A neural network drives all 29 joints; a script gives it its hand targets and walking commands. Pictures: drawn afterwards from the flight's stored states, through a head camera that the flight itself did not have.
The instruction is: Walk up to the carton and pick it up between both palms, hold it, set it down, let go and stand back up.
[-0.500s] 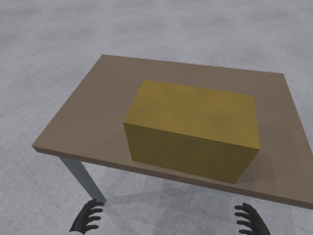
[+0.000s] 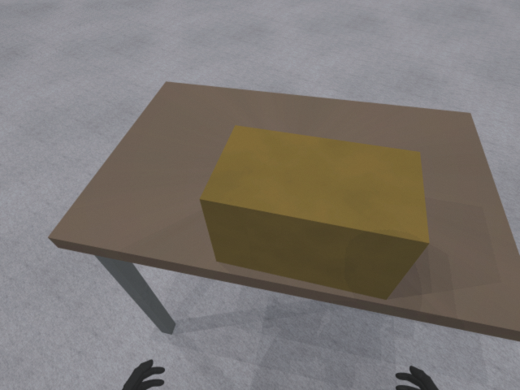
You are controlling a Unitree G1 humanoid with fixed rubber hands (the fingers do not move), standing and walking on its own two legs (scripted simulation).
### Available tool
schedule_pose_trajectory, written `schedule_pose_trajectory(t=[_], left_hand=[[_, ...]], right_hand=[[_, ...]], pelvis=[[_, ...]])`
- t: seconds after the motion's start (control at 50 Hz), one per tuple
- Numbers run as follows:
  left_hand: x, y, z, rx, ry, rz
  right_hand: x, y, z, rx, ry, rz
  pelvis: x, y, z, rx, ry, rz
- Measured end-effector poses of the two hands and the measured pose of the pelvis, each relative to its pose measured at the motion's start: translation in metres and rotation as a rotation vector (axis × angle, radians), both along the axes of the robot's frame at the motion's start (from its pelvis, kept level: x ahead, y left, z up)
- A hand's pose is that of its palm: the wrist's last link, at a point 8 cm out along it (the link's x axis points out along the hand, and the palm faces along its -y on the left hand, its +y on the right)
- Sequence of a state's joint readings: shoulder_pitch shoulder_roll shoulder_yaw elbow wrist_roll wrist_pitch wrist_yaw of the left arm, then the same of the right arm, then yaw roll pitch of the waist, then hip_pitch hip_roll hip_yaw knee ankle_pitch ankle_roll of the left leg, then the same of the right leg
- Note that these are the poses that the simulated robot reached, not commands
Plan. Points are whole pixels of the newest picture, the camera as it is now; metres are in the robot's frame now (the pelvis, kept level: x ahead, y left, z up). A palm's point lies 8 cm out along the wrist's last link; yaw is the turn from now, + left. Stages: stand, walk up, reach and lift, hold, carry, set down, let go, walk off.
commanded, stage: stand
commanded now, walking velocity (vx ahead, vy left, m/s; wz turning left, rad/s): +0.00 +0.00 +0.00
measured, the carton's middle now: (309, 211) +0.39 -0.05 +0.04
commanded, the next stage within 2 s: walk up in 1.36 s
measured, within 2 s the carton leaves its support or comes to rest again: neither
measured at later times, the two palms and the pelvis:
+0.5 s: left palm out of the picture +0.10 +0.24 -0.10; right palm out of the picture +0.09 -0.24 -0.10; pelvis -0.01 +0.00 +0.00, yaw +0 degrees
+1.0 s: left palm out of the picture +0.07 +0.24 -0.10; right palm out of the picture +0.06 -0.24 -0.10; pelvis -0.01 +0.00 +0.01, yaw -1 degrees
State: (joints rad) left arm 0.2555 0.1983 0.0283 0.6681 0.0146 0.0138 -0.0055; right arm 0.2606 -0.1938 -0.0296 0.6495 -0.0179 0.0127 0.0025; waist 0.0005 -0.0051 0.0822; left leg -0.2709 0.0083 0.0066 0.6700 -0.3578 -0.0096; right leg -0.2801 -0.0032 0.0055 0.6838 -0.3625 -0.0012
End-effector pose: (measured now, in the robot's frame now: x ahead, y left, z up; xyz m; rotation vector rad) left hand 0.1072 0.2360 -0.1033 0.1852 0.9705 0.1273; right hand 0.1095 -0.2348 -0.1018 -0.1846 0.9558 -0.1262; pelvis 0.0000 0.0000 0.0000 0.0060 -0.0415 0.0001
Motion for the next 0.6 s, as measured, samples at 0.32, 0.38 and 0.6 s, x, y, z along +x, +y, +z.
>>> schedule_pose_trajectory(t=[0.32, 0.38, 0.6], left_hand=[[-0.001, -0.001, 0.005, 0.001, -0.019, -0.007], [-0.004, -0.001, 0.005, 0.001, -0.011, -0.006], [-0.018, 0.0, 0.003, 0.001, 0.02, -0.001]], right_hand=[[-0.009, -0.004, 0.003, -0.001, -0.003, -0.008], [-0.013, -0.005, 0.003, -0.001, 0.005, -0.011], [-0.029, -0.006, 0.0, -0.001, 0.038, -0.022]], pelvis=[[-0.005, -0.002, 0.003, 0.001, -0.005, -0.004], [-0.006, -0.002, 0.004, 0.001, -0.006, -0.005], [-0.009, -0.002, 0.005, 0.001, -0.007, -0.009]])
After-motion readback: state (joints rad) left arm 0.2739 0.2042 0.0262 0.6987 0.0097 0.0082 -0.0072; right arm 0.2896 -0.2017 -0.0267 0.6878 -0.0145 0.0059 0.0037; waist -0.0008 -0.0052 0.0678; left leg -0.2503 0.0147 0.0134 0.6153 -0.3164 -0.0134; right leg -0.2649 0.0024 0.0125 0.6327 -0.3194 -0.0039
